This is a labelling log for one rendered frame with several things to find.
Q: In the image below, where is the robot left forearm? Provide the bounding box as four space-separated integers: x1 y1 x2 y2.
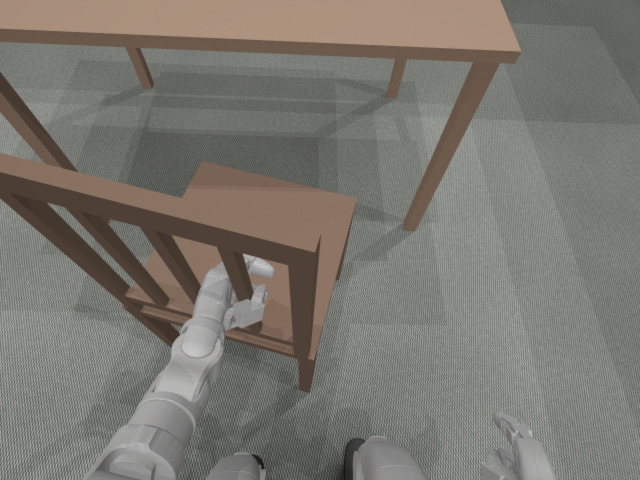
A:
82 317 225 480

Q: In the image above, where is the left robot hand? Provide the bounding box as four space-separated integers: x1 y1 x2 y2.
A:
192 254 274 331

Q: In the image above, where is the left robot thigh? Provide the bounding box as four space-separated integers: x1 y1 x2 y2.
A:
205 455 266 480

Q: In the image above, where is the robot left foot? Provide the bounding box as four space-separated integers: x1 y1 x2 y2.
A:
252 455 264 469

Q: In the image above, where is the chair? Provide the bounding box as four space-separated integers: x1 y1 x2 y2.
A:
0 153 357 393

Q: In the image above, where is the table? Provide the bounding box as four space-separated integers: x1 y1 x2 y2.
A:
0 0 522 231

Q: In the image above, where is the right robot hand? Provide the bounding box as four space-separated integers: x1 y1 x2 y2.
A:
481 411 557 480

